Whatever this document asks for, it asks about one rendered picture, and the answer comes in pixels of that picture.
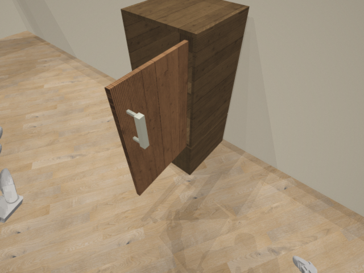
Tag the cupboard door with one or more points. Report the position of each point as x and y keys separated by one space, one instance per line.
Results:
x=157 y=89

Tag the left robot hand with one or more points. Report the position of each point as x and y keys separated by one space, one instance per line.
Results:
x=10 y=200

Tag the right robot hand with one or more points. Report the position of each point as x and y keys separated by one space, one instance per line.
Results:
x=303 y=265

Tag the handle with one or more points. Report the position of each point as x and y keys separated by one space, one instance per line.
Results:
x=141 y=129

